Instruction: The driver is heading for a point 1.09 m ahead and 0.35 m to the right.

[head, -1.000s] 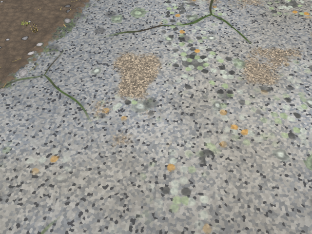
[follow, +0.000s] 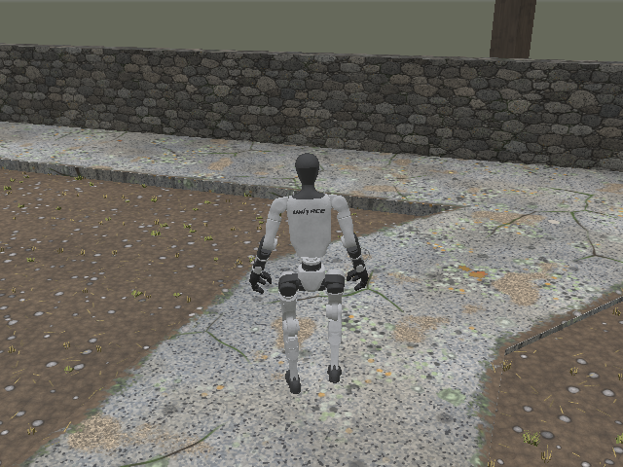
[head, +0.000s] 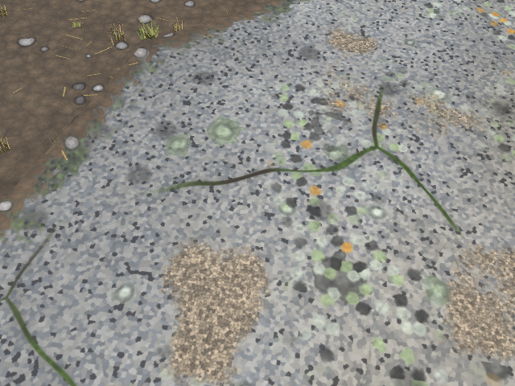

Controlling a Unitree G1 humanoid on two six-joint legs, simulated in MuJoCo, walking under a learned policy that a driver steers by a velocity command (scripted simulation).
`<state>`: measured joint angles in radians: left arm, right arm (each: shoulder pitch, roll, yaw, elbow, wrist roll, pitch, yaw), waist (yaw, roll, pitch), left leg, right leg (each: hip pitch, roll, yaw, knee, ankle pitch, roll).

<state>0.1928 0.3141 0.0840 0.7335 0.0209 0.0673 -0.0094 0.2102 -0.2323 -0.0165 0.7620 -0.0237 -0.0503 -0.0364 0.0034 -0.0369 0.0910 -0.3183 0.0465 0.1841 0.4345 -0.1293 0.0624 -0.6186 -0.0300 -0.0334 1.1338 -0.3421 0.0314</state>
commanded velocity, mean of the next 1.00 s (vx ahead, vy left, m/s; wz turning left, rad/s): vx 0.03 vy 0.00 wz -0.73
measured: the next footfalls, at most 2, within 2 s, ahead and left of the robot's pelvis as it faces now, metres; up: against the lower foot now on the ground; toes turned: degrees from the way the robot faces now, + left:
right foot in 0.20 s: +0.10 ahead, -0.13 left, +0.00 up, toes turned -16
left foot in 0.60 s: +0.18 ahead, +0.05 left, +0.00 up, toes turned -39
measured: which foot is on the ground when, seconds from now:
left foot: down 0.00-0.20, up 0.22-0.58, down 0.60-0.98, up 1.00-1.00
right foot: up 0.00-0.18, down 0.20-0.60, up 0.62-0.94, down 0.96-1.00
